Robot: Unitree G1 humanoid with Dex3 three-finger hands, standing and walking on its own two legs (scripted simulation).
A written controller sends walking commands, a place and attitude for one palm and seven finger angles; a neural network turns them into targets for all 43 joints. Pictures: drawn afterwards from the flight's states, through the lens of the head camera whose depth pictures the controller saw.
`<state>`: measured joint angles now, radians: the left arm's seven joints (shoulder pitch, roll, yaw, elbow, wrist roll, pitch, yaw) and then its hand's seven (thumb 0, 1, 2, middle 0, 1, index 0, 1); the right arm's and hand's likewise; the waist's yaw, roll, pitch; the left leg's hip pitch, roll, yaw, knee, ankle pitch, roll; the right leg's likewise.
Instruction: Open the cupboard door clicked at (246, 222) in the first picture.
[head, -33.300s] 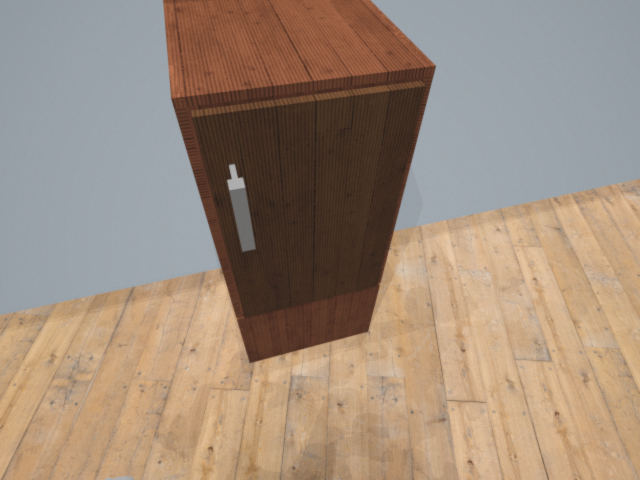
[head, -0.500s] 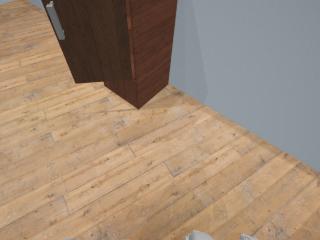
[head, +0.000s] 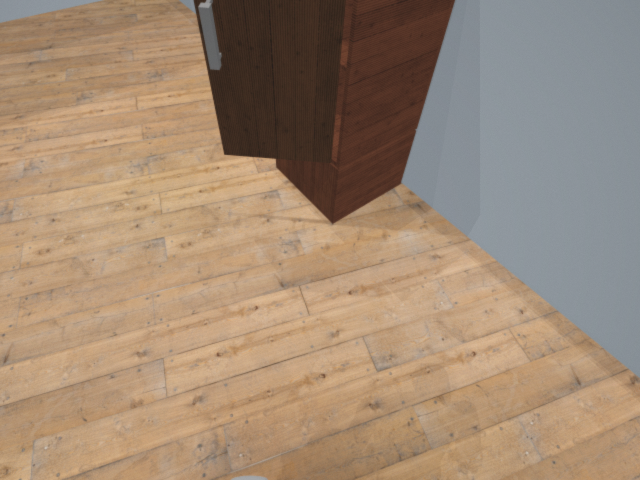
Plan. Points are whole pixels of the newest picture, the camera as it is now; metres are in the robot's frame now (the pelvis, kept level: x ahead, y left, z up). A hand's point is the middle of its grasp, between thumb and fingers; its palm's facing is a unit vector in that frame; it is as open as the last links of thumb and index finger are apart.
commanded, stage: take the last steps up to it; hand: left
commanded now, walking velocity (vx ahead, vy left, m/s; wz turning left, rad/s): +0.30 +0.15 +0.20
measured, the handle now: (212, 34) +1.07 +0.37 -0.01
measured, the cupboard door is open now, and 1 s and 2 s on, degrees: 48 48 48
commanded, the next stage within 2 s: come to a stop and stand still in 1.32 s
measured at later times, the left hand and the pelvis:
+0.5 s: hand (198, 392) +0.24 +0.21 -0.16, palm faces +0.00 -0.99 -0.17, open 7.4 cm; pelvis +0.12 +0.03 -0.01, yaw +2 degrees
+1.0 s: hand (167, 406) +0.22 +0.26 -0.18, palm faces +0.20 -0.96 -0.17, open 7.3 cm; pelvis +0.31 +0.09 -0.01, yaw +5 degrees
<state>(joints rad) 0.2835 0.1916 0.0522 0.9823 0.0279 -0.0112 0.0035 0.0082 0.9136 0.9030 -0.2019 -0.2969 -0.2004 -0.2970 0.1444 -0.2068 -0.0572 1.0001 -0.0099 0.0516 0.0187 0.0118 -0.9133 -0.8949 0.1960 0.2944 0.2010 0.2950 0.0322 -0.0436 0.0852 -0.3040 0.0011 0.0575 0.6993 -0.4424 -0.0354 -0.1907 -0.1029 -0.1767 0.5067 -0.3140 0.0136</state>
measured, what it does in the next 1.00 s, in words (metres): walks ahead: left foot, then right foot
